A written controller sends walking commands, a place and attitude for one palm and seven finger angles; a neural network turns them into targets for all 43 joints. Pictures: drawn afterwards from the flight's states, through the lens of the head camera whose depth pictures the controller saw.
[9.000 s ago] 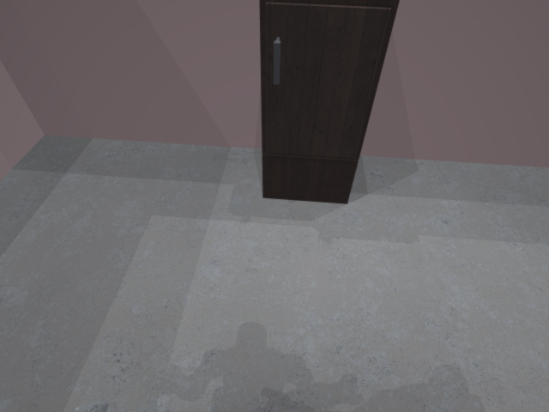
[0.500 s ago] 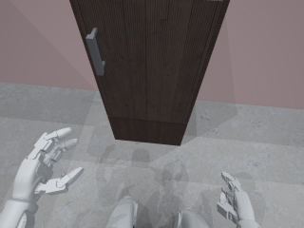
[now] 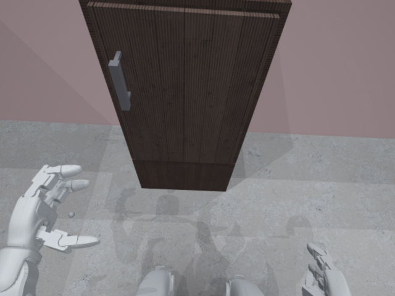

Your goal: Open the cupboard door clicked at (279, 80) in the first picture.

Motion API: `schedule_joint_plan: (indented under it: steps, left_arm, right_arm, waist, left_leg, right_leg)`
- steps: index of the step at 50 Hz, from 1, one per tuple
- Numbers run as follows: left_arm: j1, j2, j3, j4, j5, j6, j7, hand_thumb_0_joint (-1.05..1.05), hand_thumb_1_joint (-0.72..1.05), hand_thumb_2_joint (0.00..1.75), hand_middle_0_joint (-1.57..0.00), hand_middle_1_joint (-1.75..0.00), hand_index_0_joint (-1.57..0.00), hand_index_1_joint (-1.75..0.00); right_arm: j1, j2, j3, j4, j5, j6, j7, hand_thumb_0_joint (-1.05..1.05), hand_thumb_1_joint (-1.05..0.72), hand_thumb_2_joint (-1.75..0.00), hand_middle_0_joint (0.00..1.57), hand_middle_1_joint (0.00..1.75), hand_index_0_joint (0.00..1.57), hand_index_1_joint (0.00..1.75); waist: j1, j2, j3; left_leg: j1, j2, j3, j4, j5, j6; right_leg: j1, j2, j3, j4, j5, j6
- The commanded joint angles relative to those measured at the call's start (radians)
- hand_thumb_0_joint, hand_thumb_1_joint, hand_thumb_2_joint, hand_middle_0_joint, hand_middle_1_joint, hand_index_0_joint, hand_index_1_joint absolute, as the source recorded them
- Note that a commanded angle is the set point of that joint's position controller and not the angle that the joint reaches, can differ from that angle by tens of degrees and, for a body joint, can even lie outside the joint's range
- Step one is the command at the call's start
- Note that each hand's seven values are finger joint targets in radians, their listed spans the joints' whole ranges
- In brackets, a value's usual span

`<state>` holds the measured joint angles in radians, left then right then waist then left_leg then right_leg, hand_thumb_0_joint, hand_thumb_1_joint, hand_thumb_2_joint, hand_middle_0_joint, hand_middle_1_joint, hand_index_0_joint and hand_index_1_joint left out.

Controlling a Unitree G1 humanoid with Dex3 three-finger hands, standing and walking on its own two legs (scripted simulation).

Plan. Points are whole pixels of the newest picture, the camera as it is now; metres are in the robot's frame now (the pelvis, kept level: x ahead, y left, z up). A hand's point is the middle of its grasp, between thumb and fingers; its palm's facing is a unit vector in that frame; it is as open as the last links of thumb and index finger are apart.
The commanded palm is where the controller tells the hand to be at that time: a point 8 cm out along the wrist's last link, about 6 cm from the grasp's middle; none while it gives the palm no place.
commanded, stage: raise the hand with hooked fingers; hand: left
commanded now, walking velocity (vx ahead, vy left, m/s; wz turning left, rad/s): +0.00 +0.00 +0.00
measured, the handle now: (122, 82) +0.59 +0.23 +0.05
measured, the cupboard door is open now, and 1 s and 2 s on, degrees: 0 0 0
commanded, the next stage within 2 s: move the hooked fingers beside the handle in 0.94 s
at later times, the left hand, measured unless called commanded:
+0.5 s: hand (49, 180) +0.30 +0.29 +0.06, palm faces +0.04 -1.00 -0.05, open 14.0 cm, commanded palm +0.27 +0.33 +0.07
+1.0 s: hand (59, 183) +0.30 +0.27 +0.07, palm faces +0.04 -1.00 -0.05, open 14.0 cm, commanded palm +0.27 +0.32 +0.07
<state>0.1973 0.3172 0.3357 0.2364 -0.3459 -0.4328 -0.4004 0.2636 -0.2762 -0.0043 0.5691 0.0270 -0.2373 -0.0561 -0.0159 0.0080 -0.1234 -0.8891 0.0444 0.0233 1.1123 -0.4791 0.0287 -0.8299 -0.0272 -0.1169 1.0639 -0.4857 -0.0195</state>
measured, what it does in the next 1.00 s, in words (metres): stands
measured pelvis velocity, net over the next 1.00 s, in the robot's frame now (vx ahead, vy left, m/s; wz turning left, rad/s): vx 0.01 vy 0.00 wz -0.01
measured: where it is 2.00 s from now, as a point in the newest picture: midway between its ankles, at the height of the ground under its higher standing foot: outside the picture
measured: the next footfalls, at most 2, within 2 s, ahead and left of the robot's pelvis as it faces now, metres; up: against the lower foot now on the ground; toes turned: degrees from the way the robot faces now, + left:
none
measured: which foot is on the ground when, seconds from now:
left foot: down 0.00-1.00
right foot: down 0.00-1.00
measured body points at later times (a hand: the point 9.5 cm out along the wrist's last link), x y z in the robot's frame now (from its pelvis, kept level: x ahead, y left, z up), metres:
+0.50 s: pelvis +0.01 +0.01 +0.01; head +0.09 +0.03 +0.45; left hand +0.29 +0.34 +0.07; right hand +0.17 -0.23 -0.07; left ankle +0.04 +0.10 -0.66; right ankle +0.02 -0.11 -0.66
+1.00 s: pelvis +0.01 +0.00 +0.01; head +0.08 +0.01 +0.46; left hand +0.29 +0.32 +0.07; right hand +0.16 -0.25 -0.07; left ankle +0.04 +0.10 -0.66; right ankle +0.02 -0.11 -0.66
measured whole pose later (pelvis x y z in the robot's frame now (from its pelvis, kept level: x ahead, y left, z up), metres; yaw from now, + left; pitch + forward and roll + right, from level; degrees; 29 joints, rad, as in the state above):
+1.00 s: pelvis +0.01 +0.00 +0.01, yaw +0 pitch +14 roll -2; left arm -0.02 0.40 0.43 0.45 -0.36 -0.38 -0.50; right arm 0.27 -0.27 0.03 0.55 0.03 -0.16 -0.05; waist -0.01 0.02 -0.12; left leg -0.83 0.05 0.03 1.04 -0.46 0.03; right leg -0.77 -0.02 -0.11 0.99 -0.46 -0.02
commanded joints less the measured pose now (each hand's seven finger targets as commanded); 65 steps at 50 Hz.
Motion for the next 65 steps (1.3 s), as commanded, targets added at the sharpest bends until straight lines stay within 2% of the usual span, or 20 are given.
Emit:
schedule_joint_plan:
  steps: [1, 4, 6, 13, 16, 20, 22, 24, 28, 32, 34, 41, 45, 47, 51, 57, 60, 61, 62, 65]
  left_arm:
    - [-0.123, 0.207, 0.097, -0.185, -0.014, -0.038, -0.001, 0.00, -0.48, 0.31, -0.30, -1.18, -0.30, -1.18]
    - [-0.145, 0.212, 0.098, -0.188, -0.015, -0.023, -0.012, 0.00, -0.50, 0.30, -0.30, -1.20, -0.30, -1.20]
    - [-0.175, 0.225, 0.112, -0.159, -0.018, -0.008, -0.022, 0.00, -0.50, 0.30, -0.30, -1.20, -0.30, -1.20]
    - [-0.288, 0.268, 0.138, -0.098, -0.024, 0.015, -0.064, 0.00, -0.50, 0.30, -0.30, -1.20, -0.30, -1.20]
    - [-0.324, 0.296, 0.154, -0.089, -0.024, 0.020, -0.080, 0.00, -0.50, 0.30, -0.30, -1.20, -0.30, -1.20]
    - [-0.358, 0.322, 0.181, -0.021, -0.039, 0.030, -0.095, 0.00, -0.50, 0.30, -0.30, -1.20, -0.30, -1.20]
    - [-0.388, 0.340, 0.193, -0.013, -0.037, 0.029, -0.101, 0.00, -0.50, 0.30, -0.30, -1.20, -0.30, -1.20]
    - [-0.356, 0.313, 0.175, 0.000, -0.041, 0.030, -0.108, 0.00, -0.50, 0.30, -0.30, -1.20, -0.30, -1.20]
    - [-0.330, 0.323, 0.175, -0.019, -0.035, 0.025, -0.105, 0.00, -0.50, 0.30, -0.30, -1.20, -0.30, -1.20]
    - [-0.331, 0.331, 0.197, -0.005, -0.039, 0.009, -0.084, 0.00, -0.50, 0.30, -0.30, -1.20, -0.30, -1.20]
    - [-0.350, 0.326, 0.190, -0.006, -0.039, 0.001, -0.077, 0.00, -0.50, 0.30, -0.30, -1.20, -0.30, -1.20]
    - [-0.365, 0.337, 0.182, -0.016, -0.029, -0.015, -0.080, 0.00, -0.50, 0.30, -0.30, -1.20, -0.30, -1.20]
    - [-0.373, 0.326, 0.181, 0.014, -0.043, -0.012, -0.088, 0.00, -0.50, 0.30, -0.30, -1.20, -0.30, -1.20]
    - [-0.372, 0.333, 0.186, 0.021, -0.037, -0.012, -0.089, 0.00, -0.50, 0.30, -0.30, -1.20, -0.30, -1.20]
    - [-0.377, 0.332, 0.185, 0.027, -0.041, -0.011, -0.096, 0.00, -0.50, 0.30, -0.30, -1.20, -0.30, -1.20]
    - [-0.569, 0.364, 0.183, 0.110, -0.018, -0.015, -0.093, 0.00, -0.50, 0.30, -0.30, -1.20, -0.30, -1.20]
    - [-0.660, 0.365, 0.157, 0.112, -0.008, -0.021, -0.105, 0.00, -0.50, 0.30, -0.30, -1.20, -0.30, -1.20]
    - [-0.643, 0.373, 0.167, 0.145, -0.003, -0.015, -0.111, 0.00, -0.50, 0.30, -0.30, -1.20, -0.30, -1.20]
    - [-0.650, 0.423, 0.204, 0.174, 0.001, -0.012, -0.112, 0.00, -0.50, 0.30, -0.30, -1.20, -0.30, -1.20]
    - [-0.673, 0.417, 0.196, 0.226, 0.005, 0.002, -0.118, 0.00, -0.50, 0.30, -0.30, -1.20, -0.30, -1.20]
  right_arm:
    - [-0.011, -0.145, -0.046, -0.147, 0.006, -0.037, -0.009, 0.00, -0.90, -0.90, 0.20, 0.30, 0.20, 0.30]
    - [-0.011, -0.144, -0.043, -0.154, 0.007, -0.034, -0.006, 0.00, -0.90, -0.90, 0.20, 0.30, 0.20, 0.30]
    - [-0.001, -0.148, -0.040, -0.152, 0.005, -0.026, -0.006, 0.00, -0.90, -0.90, 0.20, 0.30, 0.20, 0.30]
    - [-0.001, -0.152, -0.033, -0.152, 0.005, -0.011, -0.010, 0.00, -0.90, -0.90, 0.20, 0.30, 0.20, 0.30]
    - [0.007, -0.155, -0.031, -0.148, 0.005, -0.006, -0.013, 0.00, -0.90, -0.90, 0.20, 0.30, 0.20, 0.30]
    - [0.009, -0.160, -0.031, -0.146, 0.006, 0.004, -0.016, 0.00, -0.90, -0.90, 0.20, 0.30, 0.20, 0.30]
    - [0.012, -0.160, -0.032, -0.142, 0.007, 0.010, -0.017, 0.00, -0.90, -0.90, 0.20, 0.30, 0.20, 0.30]
    - [0.016, -0.160, -0.036, -0.148, 0.009, 0.011, -0.015, 0.00, -0.90, -0.90, 0.20, 0.30, 0.20, 0.30]
    - [0.022, -0.161, -0.041, -0.153, 0.008, 0.014, -0.004, 0.00, -0.90, -0.90, 0.20, 0.30, 0.20, 0.30]
    - [0.025, -0.160, -0.042, -0.155, 0.007, 0.023, -0.003, 0.00, -0.90, -0.90, 0.20, 0.30, 0.20, 0.30]
    - [0.018, -0.159, -0.040, -0.155, 0.009, 0.027, -0.004, 0.00, -0.90, -0.90, 0.20, 0.30, 0.20, 0.30]
    - [0.017, -0.155, -0.036, -0.150, 0.010, 0.029, -0.011, 0.00, -0.90, -0.90, 0.20, 0.30, 0.20, 0.30]
    - [0.010, -0.153, -0.032, -0.150, 0.011, 0.028, -0.017, 0.00, -0.90, -0.90, 0.20, 0.30, 0.20, 0.30]
    - [0.009, -0.152, -0.032, -0.151, 0.012, 0.029, -0.016, 0.00, -0.90, -0.90, 0.20, 0.30, 0.20, 0.30]
    - [0.006, -0.151, -0.029, -0.149, 0.012, 0.028, -0.018, 0.00, -0.90, -0.90, 0.20, 0.30, 0.20, 0.30]
    - [0.010, -0.154, -0.022, -0.115, 0.012, 0.029, -0.030, 0.00, -0.90, -0.90, 0.20, 0.30, 0.20, 0.30]
    - [0.014, -0.154, -0.022, -0.112, 0.011, 0.027, -0.037, 0.00, -0.90, -0.90, 0.20, 0.30, 0.20, 0.30]
    - [0.020, -0.153, -0.023, -0.105, 0.011, 0.029, -0.036, 0.00, -0.90, -0.90, 0.20, 0.30, 0.20, 0.30]
    - [0.029, -0.161, -0.024, -0.101, 0.012, 0.034, -0.037, 0.00, -0.90, -0.90, 0.20, 0.30, 0.20, 0.30]
    - [0.036, -0.158, -0.023, -0.100, 0.010, 0.044, -0.033, 0.00, -0.90, -0.90, 0.20, 0.30, 0.20, 0.30]
  waist:
    - [0.014, 0.099, -0.227]
    - [0.015, 0.123, -0.242]
    - [0.006, 0.078, -0.240]
    - [0.008, 0.101, -0.254]
    - [0.010, 0.123, -0.284]
    - [0.011, 0.080, -0.261]
    - [0.012, 0.110, -0.277]
    - [0.012, 0.077, -0.286]
    - [0.017, 0.121, -0.288]
    - [0.012, 0.079, -0.264]
    - [0.009, 0.092, -0.250]
    - [0.003, 0.117, -0.262]
    - [0.002, 0.064, -0.235]
    - [0.006, 0.087, -0.250]
    - [0.004, 0.061, -0.251]
    - [-0.029, 0.060, -0.213]
    - [-0.026, 0.104, -0.265]
    - [-0.020, 0.095, -0.295]
    - [-0.015, 0.087, -0.298]
    - [-0.013, 0.080, -0.295]
  left_leg:
    - [0.242, -0.028, -0.078, -0.216, 0.219, -0.012]
    - [0.278, -0.025, -0.082, -0.221, 0.263, -0.018]
    - [0.273, -0.024, -0.085, -0.215, 0.291, -0.019]
    - [0.301, -0.023, -0.090, -0.224, 0.313, -0.028]
    - [0.336, -0.020, -0.091, -0.219, 0.388, -0.031]
    - [0.301, -0.025, -0.086, -0.227, 0.334, -0.026]
    - [0.321, -0.025, -0.083, -0.233, 0.351, -0.027]
    - [0.319, -0.026, -0.078, -0.235, 0.347, -0.022]
    - [0.343, -0.021, -0.080, -0.238, 0.391, -0.027]
    - [0.307, -0.024, -0.074, -0.242, 0.352, -0.022]
    - [0.291, -0.027, -0.070, -0.249, 0.291, -0.020]
    - [0.296, -0.029, -0.061, -0.245, 0.268, -0.012]
    - [0.257, -0.033, -0.059, -0.238, 0.237, -0.007]
    - [0.263, -0.035, -0.052, -0.236, 0.247, -0.007]
    - [0.247, -0.037, -0.049, -0.227, 0.232, -0.003]
    - [0.197, -0.033, -0.047, -0.199, 0.180, -0.002]
    - [0.227, -0.032, -0.050, -0.192, 0.207, 0.000]
    - [0.238, -0.031, -0.046, -0.189, 0.221, 0.000]
    - [0.225, -0.030, -0.046, -0.187, 0.234, 0.000]
    - [0.210, -0.030, -0.043, -0.180, 0.259, 0.001]
  right_leg:
    - [0.101, 0.053, 0.040, -0.148, 0.145, -0.009]
    - [0.105, 0.055, 0.035, -0.150, 0.177, -0.010]
    - [0.106, 0.059, 0.030, -0.147, 0.202, -0.008]
    - [0.107, 0.059, 0.030, -0.154, 0.209, -0.011]
    - [0.117, 0.060, 0.032, -0.152, 0.247, -0.014]
    - [0.132, 0.063, 0.033, -0.167, 0.224, -0.015]
    - [0.135, 0.059, 0.036, -0.172, 0.237, -0.013]
    - [0.147, 0.059, 0.036, -0.178, 0.240, -0.010]
    - [0.138, 0.060, 0.036, -0.178, 0.253, -0.011]
    - [0.144, 0.063, 0.038, -0.180, 0.240, -0.009]
    - [0.142, 0.059, 0.042, -0.188, 0.203, -0.009]
    - [0.152, 0.059, 0.058, -0.197, 0.199, -0.008]
    - [0.169, 0.059, 0.064, -0.205, 0.187, -0.008]
    - [0.174, 0.056, 0.068, -0.202, 0.201, -0.005]
    - [0.187, 0.056, 0.080, -0.209, 0.197, -0.003]
    - [0.143, 0.051, 0.099, -0.204, 0.151, 0.001]
    - [0.143, 0.050, 0.101, -0.186, 0.174, -0.007]
    - [0.159, 0.050, 0.105, -0.190, 0.192, -0.004]
    - [0.173, 0.049, 0.107, -0.187, 0.208, -0.004]
    - [0.177, 0.051, 0.105, -0.179, 0.240, -0.005]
